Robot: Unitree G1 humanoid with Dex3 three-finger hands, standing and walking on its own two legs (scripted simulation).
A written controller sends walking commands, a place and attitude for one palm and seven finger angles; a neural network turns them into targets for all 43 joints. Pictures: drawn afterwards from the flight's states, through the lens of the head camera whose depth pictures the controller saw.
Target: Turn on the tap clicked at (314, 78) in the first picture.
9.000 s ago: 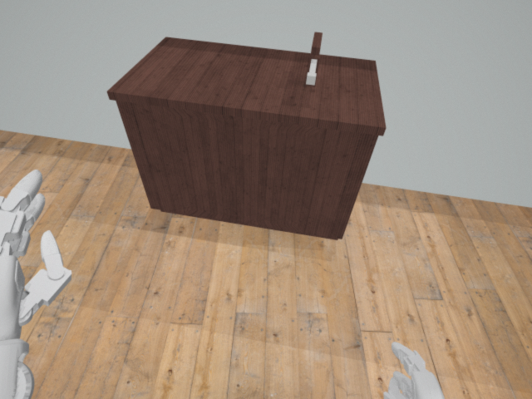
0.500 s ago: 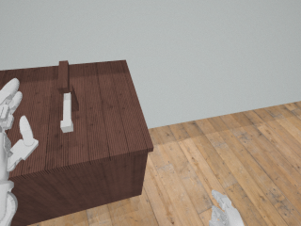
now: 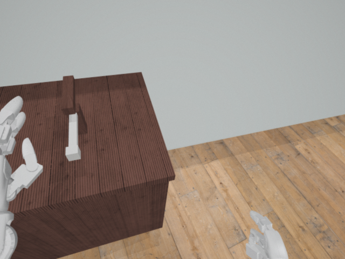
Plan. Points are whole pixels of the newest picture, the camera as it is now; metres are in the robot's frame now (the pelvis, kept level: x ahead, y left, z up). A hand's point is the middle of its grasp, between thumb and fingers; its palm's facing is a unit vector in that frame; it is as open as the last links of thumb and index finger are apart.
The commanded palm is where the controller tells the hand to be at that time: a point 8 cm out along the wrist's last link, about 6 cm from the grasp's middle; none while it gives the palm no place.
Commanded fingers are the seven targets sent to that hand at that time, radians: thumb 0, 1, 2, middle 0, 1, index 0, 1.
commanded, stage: look again from close up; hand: left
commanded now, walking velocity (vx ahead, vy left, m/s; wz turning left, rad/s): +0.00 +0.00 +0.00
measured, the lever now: (73, 153) +0.33 +0.28 +0.02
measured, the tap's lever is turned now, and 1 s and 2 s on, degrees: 0 0 0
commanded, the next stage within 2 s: turn the palm inward beside the body in 0.40 s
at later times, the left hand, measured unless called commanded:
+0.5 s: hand (46, 172) +0.21 +0.24 +0.16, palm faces +0.41 -0.84 -0.35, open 7.4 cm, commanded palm +0.16 +0.27 +0.17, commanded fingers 0.00 0.90 0.90 -0.20 -0.30 -0.20 -0.30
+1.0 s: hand (53, 186) +0.19 +0.22 +0.15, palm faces +0.56 -0.77 -0.31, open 7.4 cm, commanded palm +0.14 +0.25 +0.16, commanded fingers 0.00 0.90 0.90 -0.20 -0.30 -0.20 -0.30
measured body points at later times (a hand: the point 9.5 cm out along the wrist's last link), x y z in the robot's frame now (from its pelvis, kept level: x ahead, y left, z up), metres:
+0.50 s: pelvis +0.00 -0.01 +0.00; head +0.01 +0.00 +0.45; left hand +0.18 +0.28 +0.18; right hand +0.17 -0.24 -0.08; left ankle +0.02 +0.08 -0.74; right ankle -0.01 -0.16 -0.74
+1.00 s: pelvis -0.01 -0.07 -0.01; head -0.01 -0.09 +0.43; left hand +0.16 +0.26 +0.17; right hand +0.20 -0.29 -0.10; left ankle +0.02 +0.08 -0.74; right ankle -0.01 -0.16 -0.74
